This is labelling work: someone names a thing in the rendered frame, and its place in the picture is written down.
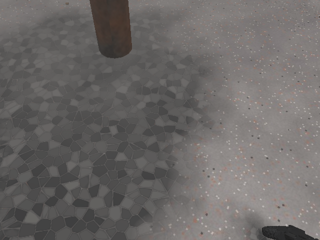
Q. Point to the right robot hand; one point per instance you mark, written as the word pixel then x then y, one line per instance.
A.
pixel 289 232

